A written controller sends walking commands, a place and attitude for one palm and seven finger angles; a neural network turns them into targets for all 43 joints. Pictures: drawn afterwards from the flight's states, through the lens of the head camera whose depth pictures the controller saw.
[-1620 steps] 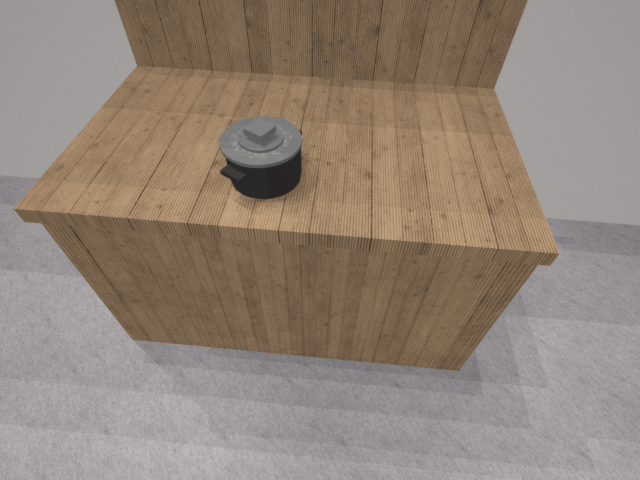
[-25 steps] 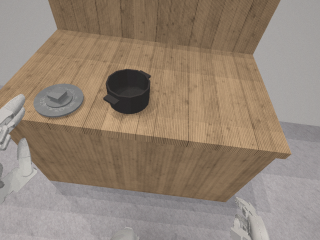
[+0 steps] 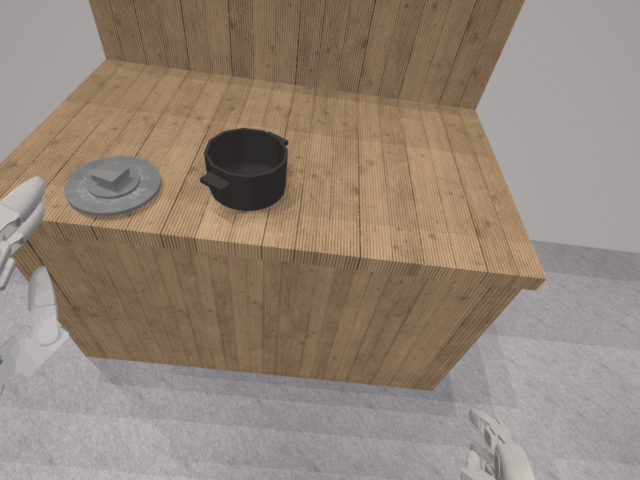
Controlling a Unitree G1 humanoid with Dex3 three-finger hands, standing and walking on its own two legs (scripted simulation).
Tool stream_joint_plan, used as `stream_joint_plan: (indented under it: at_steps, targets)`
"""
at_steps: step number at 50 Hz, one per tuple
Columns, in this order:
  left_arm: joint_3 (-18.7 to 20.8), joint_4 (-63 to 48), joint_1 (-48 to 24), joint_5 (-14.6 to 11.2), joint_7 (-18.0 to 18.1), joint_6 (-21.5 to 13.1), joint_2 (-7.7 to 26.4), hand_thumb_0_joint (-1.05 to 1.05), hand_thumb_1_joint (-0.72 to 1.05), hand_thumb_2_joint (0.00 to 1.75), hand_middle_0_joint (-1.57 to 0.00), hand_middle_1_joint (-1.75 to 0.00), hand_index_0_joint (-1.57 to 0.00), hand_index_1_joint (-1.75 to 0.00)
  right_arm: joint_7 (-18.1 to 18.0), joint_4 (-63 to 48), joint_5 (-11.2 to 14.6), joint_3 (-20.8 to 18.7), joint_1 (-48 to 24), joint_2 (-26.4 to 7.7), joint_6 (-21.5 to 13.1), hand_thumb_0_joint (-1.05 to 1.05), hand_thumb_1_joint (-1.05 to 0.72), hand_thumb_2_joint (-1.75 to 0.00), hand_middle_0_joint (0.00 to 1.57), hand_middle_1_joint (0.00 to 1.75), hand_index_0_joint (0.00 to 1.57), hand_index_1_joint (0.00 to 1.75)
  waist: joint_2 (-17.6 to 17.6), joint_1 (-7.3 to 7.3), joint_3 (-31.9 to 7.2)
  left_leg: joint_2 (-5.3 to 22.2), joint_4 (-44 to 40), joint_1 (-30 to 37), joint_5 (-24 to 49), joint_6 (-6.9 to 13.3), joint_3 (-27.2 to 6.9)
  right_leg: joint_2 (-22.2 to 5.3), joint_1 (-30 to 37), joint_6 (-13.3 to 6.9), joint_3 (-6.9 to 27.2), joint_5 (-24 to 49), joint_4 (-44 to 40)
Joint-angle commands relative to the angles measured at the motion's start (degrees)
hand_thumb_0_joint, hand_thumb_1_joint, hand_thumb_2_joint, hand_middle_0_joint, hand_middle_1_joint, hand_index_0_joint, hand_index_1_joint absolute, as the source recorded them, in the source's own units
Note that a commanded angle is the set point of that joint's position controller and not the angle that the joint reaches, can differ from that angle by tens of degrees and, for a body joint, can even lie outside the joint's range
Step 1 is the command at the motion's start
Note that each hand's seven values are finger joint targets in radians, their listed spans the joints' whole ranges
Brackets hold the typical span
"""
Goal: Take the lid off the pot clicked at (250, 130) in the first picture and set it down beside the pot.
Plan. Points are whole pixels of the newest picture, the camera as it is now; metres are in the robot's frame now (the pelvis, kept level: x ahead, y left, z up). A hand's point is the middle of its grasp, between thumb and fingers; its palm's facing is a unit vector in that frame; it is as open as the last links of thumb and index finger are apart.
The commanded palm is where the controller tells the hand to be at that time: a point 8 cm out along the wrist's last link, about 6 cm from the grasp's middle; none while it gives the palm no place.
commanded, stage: stop stepping back and stand still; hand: left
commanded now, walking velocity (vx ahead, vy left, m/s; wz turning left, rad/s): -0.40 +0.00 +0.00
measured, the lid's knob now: (110, 174) +0.65 +0.41 -0.05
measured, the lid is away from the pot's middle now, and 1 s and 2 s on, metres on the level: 0.26 0.26 0.26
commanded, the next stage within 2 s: let the arm hang, fingers relaxed in 1.12 s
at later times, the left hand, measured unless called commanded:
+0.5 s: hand out of the picture +0.08 +0.24 +0.17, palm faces +0.35 -0.83 -0.43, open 7.4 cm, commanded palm +0.01 +0.27 +0.20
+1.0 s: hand out of the picture +0.04 +0.27 +0.02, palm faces +0.31 -0.91 -0.28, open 7.4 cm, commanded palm none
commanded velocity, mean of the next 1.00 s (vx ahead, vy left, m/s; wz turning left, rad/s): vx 0.16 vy -0.01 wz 0.00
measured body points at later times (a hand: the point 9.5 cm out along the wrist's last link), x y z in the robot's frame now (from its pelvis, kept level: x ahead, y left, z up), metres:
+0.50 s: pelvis -0.12 -0.01 -0.01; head -0.13 +0.03 +0.44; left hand +0.05 +0.28 +0.19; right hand +0.00 -0.26 -0.08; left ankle -0.20 +0.09 -0.69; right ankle -0.07 -0.12 -0.72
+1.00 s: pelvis -0.20 +0.03 -0.01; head -0.21 +0.05 +0.44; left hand +0.02 +0.32 +0.03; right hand -0.07 -0.22 -0.10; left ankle -0.22 +0.10 -0.71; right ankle -0.19 -0.09 -0.64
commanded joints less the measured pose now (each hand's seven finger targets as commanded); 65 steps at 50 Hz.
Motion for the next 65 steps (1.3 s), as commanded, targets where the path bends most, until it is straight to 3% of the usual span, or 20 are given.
stream_joint_plan:
  at_steps: [1, 3, 4, 5, 11, 13, 15, 19, 24, 28, 30, 35, 38, 43, 44, 45, 47, 54, 61, 65]
  targets:
    - [7.67, -14.49, -4.44, -2.27, 2.34, -4.59, 9.11, 0.00, 0.90, 0.90, -0.20, -0.30, -0.20, -0.30, -0.36, -9.65, 0.36, -4.55, -4.48, -8.02, -4.96, 0.00, -0.90, -0.90, 0.20, 0.30, 0.20, 0.30, 16.27, -0.68, -2.87, 14.91, -31.18, 11.78, 38.60, 6.23, -8.94, 1.06, -4.72, 0.19, 2.67, 0.33, 13.52]
    - [8.64, -16.42, -2.04, -2.08, 1.14, -5.11, 10.08, 0.00, 0.90, 0.90, -0.20, -0.30, -0.20, -0.30, 0.77, -8.65, -2.13, -4.57, -4.45, -8.09, -6.37, 0.00, -0.90, -0.90, 0.20, 0.30, 0.20, 0.30, 25.51, 0.10, -5.49, 21.36, -24.84, 8.30, 46.08, 10.41, -16.27, 1.97, -7.68, 0.91, 8.84, -18.03, 27.14]
    - [-14.77, 34.17, -19.81, 5.66, -3.04, 11.88, -9.67, 0.00, 0.90, 0.90, -0.20, -0.30, -0.20, -0.30, 2.14, 4.85, -2.93, -5.27, -1.75, -12.86, -1.67, 0.00, -0.90, -0.90, 0.20, 0.30, 0.20, 0.30, 21.52, -8.09, -0.04, 13.89, -15.41, 5.73, 71.86, 6.49, -15.20, 0.49, -14.00, 1.38, 11.34, -11.74, 33.79]
    - [3.49, -31.74, -18.04, -3.37, 0.82, 0.91, 5.07, 0.00, 0.90, 0.90, -0.20, -0.30, -0.20, -0.30, 1.93, -13.26, -0.24, -5.85, -6.71, -5.84, -3.50, 0.00, -0.90, -0.90, 0.20, 0.30, 0.20, 0.30, 17.57, 1.33, -10.59, 17.60, -21.70, 13.68, 56.89, 7.06, -9.44, 7.31, -3.82, 2.90, 7.41, -17.89, 29.79]
    - [11.53, -20.33, 9.89, -0.64, 2.44, 0.59, 10.90, 0.00, 0.90, 0.90, -0.20, -0.30, -0.20, -0.30, 3.15, -11.52, 0.49, -2.98, -5.59, -6.48, -2.28, 0.00, -0.90, -0.90, 0.20, 0.30, 0.20, 0.30, 18.06, 1.48, -4.98, 12.12, -15.83, -2.16, 4.82, 5.68, -8.39, 1.00, 10.36, -0.56, 1.85, -2.20, -2.86]
    - [12.15, -13.88, 4.83, 0.18, 2.35, -0.24, 12.02, 0.00, 0.90, 0.90, -0.20, -0.30, -0.20, -0.30, 1.81, -12.37, 1.08, -3.37, -3.67, -7.17, -1.62, 0.00, -0.90, -0.90, 0.20, 0.30, 0.20, 0.30, 5.61, 0.78, -3.27, 5.64, -3.64, -9.34, -7.07, 3.52, -0.36, -1.01, 15.21, -1.56, 0.48, 1.96, -7.48]
    - [10.11, -8.47, 0.43, -1.06, 1.60, -0.33, 11.30, 0.00, 0.90, 0.90, -0.20, -0.30, -0.20, -0.30, 1.66, -12.99, 2.08, -5.29, -1.27, -8.58, -0.81, 0.00, -0.90, -0.90, 0.20, 0.30, 0.20, 0.30, -16.42, 0.24, -4.65, -4.25, 27.63, -3.70, -1.68, 0.86, 1.58, -14.35, -0.75, -9.75, 24.43, -1.32, -21.31]
    - [9.93, -0.97, -2.29, -0.86, 0.16, 1.43, 11.01, 0.00, 0.90, 0.90, -0.20, -0.30, -0.20, -0.30, 0.81, -10.74, 1.33, -3.39, -4.88, -7.05, 2.17, 0.00, -0.90, -0.90, 0.20, 0.30, 0.20, 0.30, -2.95, -0.55, 0.80, 0.00, 33.00, -1.09, 7.02, 1.91, -2.32, -12.51, -17.66, -8.67, 14.71, -12.28, -17.57]
    - [6.55, -11.23, -1.76, 1.09, 0.99, -0.37, 9.36, 0.00, 0.90, 0.90, -0.20, -0.30, -0.20, -0.30, -0.13, -10.17, 1.55, -2.75, -2.90, -6.89, -3.09, 0.00, -0.90, -0.90, 0.20, 0.30, 0.20, 0.30, -1.30, 0.52, -6.65, 0.94, -15.22, 5.47, 3.65, 5.32, 0.13, -10.06, -0.73, -6.47, 14.93, -4.48, -5.82]
    - [7.92, -16.49, -6.10, 1.77, 3.17, -3.63, 13.51, 0.00, 0.90, 0.90, -0.20, -0.30, -0.20, -0.30, -1.24, -9.30, -2.10, -1.96, -3.91, -4.62, -7.26, 0.00, -0.90, -0.90, 0.20, 0.30, 0.20, 0.30, 29.53, -0.61, -0.92, 9.02, -29.08, 4.90, 46.98, 6.81, -3.37, 5.32, -1.51, -1.48, -0.32, -14.71, 28.95]
    - [6.34, -15.38, -10.16, 1.93, 2.41, -3.92, 11.64, 0.00, 0.90, 0.90, -0.20, -0.30, -0.20, -0.30, 0.31, -5.96, -0.51, -2.73, -1.45, -5.74, -6.89, 0.00, -0.90, -0.90, 0.20, 0.30, 0.20, 0.30, 10.25, -0.81, 5.25, 11.52, -25.19, 2.06, 37.51, 9.40, -10.63, 2.79, -4.22, -2.23, 5.25, -13.55, 28.35]
    - [9.96, -8.47, 0.97, 1.15, 1.02, -2.57, 11.22, 0.00, 0.90, 0.90, -0.20, -0.30, -0.20, -0.30, 1.41, -9.05, 1.52, -3.24, -1.19, -8.34, -4.25, 0.00, -0.90, -0.90, 0.20, 0.30, 0.20, 0.30, 7.79, 0.28, -1.48, 5.85, -4.51, 2.73, 23.36, 6.72, -6.46, 1.99, 11.68, -4.85, -0.14, 3.34, -9.48]
    - [12.25, -7.05, 1.81, -1.32, 0.84, -2.68, 11.35, 0.00, 0.90, 0.90, -0.20, -0.30, -0.20, -0.30, 1.73, -11.20, 2.61, -5.54, -0.72, -9.22, -1.78, 0.00, -0.90, -0.90, 0.20, 0.30, 0.20, 0.30, -11.30, 0.03, -8.58, -3.01, 11.42, -3.35, -0.06, 2.87, 0.50, -13.42, 12.83, -13.94, 27.31, 7.01, -12.92]
    - [7.91, -9.97, -1.41, -0.30, 1.14, -1.53, 8.77, 0.00, 0.90, 0.90, -0.20, -0.30, -0.20, -0.30, 0.25, -10.38, 1.39, -2.02, -3.32, -6.20, -0.88, 0.00, -0.90, -0.90, 0.20, 0.30, 0.20, 0.30, 3.25, -0.94, -2.18, -0.21, -12.90, 8.07, 3.99, 4.67, 1.57, -7.55, -4.15, -8.48, 14.35, -6.07, -5.54]
    - [-15.45, 28.93, -15.21, 8.78, -2.54, 13.31, -8.67, 0.00, 0.90, 0.90, -0.20, -0.30, -0.20, -0.30, 3.92, -0.52, -1.71, -5.60, 5.32, -12.00, 0.06, 0.00, -0.90, -0.90, 0.20, 0.30, 0.20, 0.30, 11.40, -8.49, 0.85, 4.08, -14.01, 11.38, 8.27, 4.66, -3.00, -7.51, -18.97, -6.03, 3.95, -7.31, 10.11]
    - [-16.04, 32.14, -17.04, 8.64, -3.37, 17.11, -10.97, 0.00, 0.90, 0.90, -0.20, -0.30, -0.20, -0.30, 3.07, -1.92, -3.76, -5.97, 7.11, -11.57, 2.54, 0.00, -0.90, -0.90, 0.20, 0.30, 0.20, 0.30, 20.33, -7.97, 5.24, 10.29, -24.61, 12.99, 10.75, 6.87, -16.09, 3.10, -27.60, -2.41, -0.73, -20.03, 26.56]
    - [-15.34, 37.01, -22.49, 6.54, -4.40, 16.50, -9.42, 0.00, 0.90, 0.90, -0.20, -0.30, -0.20, -0.30, 1.20, -3.35, -4.57, -5.14, 10.30, -13.08, 2.86, 0.00, -0.90, -0.90, 0.20, 0.30, 0.20, 0.30, 3.48, -5.77, -0.64, 17.03, -23.76, 16.72, 33.38, 12.62, -37.01, 3.48, -30.59, 0.23, 6.31, -16.37, 42.35]
    - [-17.69, 64.89, -26.90, 4.96, -7.16, 18.99, -6.54, 0.00, 0.90, 0.90, -0.20, -0.30, -0.20, -0.30, -1.13, 3.41, -2.73, -3.44, 5.44, -10.74, 2.41, 0.00, -0.90, -0.90, 0.20, 0.30, 0.20, 0.30, 9.83, 1.41, 6.65, 10.91, -34.33, 4.40, 0.65, 12.17, -20.04, 1.40, -24.97, 2.21, 10.86, 1.61, 42.81]
    - [-20.48, 75.79, -28.26, 4.41, -7.74, 16.74, -12.16, 0.00, 0.90, 0.90, -0.20, -0.30, -0.20, -0.30, -1.21, 11.89, -2.72, -3.55, 15.91, -9.37, 3.07, 0.00, -0.90, -0.90, 0.20, 0.30, 0.20, 0.30, 17.19, -2.40, 0.44, 8.96, -29.78, 13.72, 22.75, 10.59, -9.04, 2.87, -3.91, 0.66, -1.37, -6.26, 2.29]
    - [-19.16, 83.30, -18.03, 3.51, -5.96, 15.12, -8.67, 0.00, 0.90, 0.90, -0.20, -0.30, -0.20, -0.30, -0.42, 14.40, -1.52, -3.15, 16.30, -5.65, 4.22, 0.00, -0.90, -0.90, 0.20, 0.30, 0.20, 0.30, 5.23, 2.83, -4.26, 4.25, -17.22, 0.51, 18.49, 5.11, -3.94, -0.83, 25.07, -2.87, 7.32, 5.80, -12.25]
